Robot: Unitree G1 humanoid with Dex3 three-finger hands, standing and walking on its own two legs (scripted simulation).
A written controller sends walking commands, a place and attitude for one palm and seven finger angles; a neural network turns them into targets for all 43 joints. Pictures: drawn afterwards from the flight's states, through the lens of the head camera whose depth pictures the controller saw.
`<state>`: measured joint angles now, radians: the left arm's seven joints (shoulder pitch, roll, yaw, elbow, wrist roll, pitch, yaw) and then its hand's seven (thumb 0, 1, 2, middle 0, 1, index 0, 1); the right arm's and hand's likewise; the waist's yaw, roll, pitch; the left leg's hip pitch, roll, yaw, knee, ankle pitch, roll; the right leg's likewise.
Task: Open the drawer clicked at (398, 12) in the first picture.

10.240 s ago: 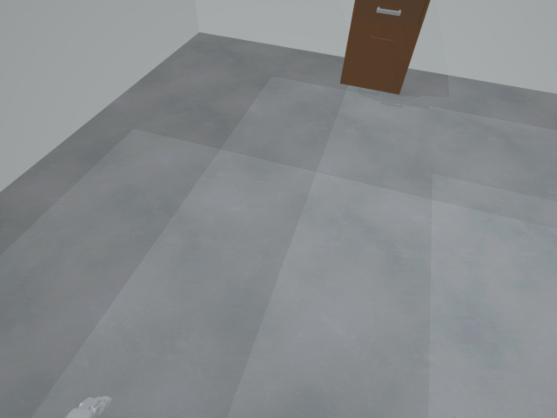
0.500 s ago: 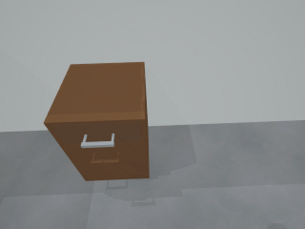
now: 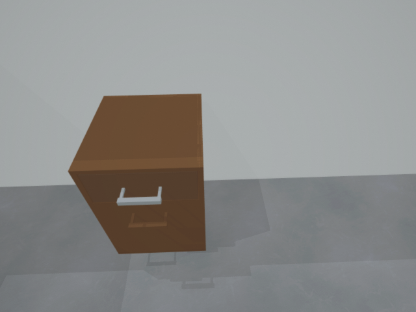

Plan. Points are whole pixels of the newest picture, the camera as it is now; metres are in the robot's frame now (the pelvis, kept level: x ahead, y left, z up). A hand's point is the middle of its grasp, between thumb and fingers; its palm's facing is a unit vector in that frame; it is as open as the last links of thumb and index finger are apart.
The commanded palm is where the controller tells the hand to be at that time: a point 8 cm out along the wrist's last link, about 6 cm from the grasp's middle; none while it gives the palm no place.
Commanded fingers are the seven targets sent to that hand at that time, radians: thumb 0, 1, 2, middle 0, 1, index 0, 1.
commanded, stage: come to a stop and stand still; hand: left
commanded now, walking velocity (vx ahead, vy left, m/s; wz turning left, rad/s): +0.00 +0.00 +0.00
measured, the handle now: (140, 195) +0.53 +0.27 -0.23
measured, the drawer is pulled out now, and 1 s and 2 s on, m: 0.00 0.00 0.00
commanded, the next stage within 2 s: look again from close up in 0.22 s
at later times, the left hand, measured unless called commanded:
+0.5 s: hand out of the picture +0.00 +0.15 -0.17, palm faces +0.04 -0.98 -0.18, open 7.4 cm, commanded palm none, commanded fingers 0.00 0.90 0.90 -0.20 -0.30 -0.20 -0.30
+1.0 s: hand out of the picture +0.00 +0.15 -0.18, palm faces +0.04 -0.98 -0.19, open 7.4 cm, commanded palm none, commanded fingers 0.00 0.90 0.90 -0.20 -0.30 -0.20 -0.30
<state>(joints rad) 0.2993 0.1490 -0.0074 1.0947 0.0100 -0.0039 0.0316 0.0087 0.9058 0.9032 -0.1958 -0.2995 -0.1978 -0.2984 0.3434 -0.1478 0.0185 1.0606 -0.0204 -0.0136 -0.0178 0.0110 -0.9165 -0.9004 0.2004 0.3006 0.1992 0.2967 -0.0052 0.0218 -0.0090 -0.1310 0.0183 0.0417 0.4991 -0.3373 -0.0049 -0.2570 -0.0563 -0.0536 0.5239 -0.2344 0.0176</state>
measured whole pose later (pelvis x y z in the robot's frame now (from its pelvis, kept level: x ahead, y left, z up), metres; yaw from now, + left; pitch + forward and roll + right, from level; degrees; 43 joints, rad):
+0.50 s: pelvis +0.01 -0.01 +0.00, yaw +0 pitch -2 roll +0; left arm 0.31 0.12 0.00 1.14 0.01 -0.01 0.03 0.01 0.91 0.90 -0.20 -0.30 -0.20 -0.30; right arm 0.34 -0.13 0.02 1.13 -0.02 -0.02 -0.03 0.00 -0.91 -0.90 0.20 0.30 0.20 0.30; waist -0.01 0.01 0.03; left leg -0.10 0.03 0.04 0.47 -0.33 -0.02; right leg -0.24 -0.04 -0.06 0.51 -0.24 0.00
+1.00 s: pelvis +0.01 -0.01 +0.00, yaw +1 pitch -1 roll -1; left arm 0.30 0.12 0.00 1.13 0.01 -0.04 0.05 0.01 0.91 0.90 -0.20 -0.30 -0.20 -0.30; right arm 0.31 -0.13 0.01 1.11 -0.01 0.00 -0.02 0.00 -0.90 -0.90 0.20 0.30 0.20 0.30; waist -0.01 0.02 0.05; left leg -0.15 0.05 0.03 0.53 -0.35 -0.02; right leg -0.25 -0.03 -0.08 0.51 -0.24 0.00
